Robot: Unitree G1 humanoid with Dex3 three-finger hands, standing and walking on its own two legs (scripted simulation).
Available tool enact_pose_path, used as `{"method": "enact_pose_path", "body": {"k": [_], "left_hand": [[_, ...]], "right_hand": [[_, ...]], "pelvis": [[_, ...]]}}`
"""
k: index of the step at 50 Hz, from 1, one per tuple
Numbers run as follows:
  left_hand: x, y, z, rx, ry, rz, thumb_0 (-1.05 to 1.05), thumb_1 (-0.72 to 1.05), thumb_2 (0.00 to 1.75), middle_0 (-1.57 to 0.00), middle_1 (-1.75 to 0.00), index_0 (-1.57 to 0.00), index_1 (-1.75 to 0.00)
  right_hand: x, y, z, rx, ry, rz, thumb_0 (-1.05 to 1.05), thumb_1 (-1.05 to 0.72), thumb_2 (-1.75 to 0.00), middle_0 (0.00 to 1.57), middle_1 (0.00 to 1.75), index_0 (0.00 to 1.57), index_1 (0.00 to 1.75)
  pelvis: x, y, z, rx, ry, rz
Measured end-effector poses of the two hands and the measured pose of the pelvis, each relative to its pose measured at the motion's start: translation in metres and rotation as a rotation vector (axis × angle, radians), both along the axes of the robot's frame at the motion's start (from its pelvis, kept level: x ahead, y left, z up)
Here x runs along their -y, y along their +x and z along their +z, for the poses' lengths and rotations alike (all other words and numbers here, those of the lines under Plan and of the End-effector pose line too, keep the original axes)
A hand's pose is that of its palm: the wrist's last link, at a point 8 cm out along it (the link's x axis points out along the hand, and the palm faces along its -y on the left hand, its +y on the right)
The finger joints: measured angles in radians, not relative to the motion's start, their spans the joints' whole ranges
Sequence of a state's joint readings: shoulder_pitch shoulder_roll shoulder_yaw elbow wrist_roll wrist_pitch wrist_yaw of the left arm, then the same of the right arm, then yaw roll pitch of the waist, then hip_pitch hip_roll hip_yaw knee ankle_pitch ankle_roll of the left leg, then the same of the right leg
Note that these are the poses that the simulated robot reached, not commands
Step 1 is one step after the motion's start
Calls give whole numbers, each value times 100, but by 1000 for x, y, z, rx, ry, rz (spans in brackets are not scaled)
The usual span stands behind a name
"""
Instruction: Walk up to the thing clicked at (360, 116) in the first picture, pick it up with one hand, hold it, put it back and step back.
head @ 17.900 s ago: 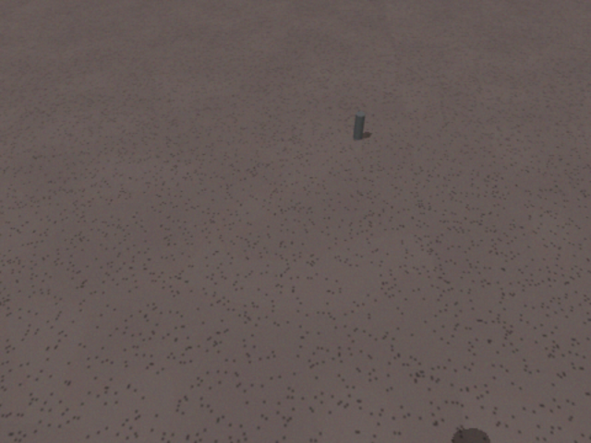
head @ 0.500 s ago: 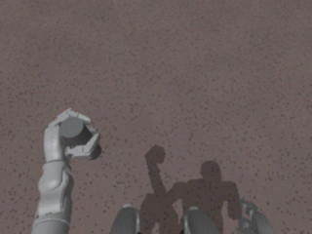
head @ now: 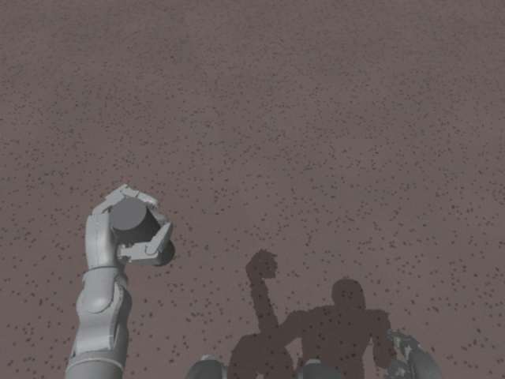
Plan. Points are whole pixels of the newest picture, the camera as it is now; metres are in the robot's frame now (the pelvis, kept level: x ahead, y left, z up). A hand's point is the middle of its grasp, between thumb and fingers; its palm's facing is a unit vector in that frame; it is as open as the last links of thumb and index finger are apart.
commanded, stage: lift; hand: left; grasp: from the side
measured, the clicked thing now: (146, 235) +0.34 +0.18 +0.02
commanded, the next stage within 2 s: hold in 0.22 s
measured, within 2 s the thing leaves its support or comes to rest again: neither
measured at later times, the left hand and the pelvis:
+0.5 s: hand (147, 222) +0.34 +0.17 +0.06, palm faces +0.15 -0.99 +0.00, open 7.0 cm; pelvis +0.00 +0.00 +0.02, yaw +0 degrees
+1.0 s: hand (145, 216) +0.34 +0.17 +0.08, palm faces +0.15 -0.99 +0.00, open 7.0 cm; pelvis +0.01 +0.00 +0.02, yaw +0 degrees
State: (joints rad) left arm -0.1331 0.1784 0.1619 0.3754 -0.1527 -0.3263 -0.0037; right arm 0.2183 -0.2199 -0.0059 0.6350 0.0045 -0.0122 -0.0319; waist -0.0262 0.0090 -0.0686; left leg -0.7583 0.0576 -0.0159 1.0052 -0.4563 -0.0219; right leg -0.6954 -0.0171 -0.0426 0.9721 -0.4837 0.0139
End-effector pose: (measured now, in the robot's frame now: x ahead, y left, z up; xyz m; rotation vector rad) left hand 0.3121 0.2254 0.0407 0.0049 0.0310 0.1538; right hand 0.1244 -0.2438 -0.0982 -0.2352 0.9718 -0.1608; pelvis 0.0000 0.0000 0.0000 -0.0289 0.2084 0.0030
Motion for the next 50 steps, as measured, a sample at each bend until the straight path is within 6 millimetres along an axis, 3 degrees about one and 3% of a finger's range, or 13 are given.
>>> {"method": "enact_pose_path", "body": {"k": [26, 50], "left_hand": [[5, 1, 21, 14, 0, 1, -4, -8, 113, -85, -114, -91, -119], [6, 2, 36, 17, -1, -1, -4, -7, 112, -85, -114, -91, -119]], "right_hand": [[0, 1, 13, -3, 20, -5, 1, -91, -90, 20, 30, 20, 30], [-5, 14, 24, 29, 28, 2, 1, -91, -90, 20, 30, 20, 30]], "pelvis": [[1, 5, 15, 50, 9, -4], [-1, 12, 24, 83, 8, -2]]}}
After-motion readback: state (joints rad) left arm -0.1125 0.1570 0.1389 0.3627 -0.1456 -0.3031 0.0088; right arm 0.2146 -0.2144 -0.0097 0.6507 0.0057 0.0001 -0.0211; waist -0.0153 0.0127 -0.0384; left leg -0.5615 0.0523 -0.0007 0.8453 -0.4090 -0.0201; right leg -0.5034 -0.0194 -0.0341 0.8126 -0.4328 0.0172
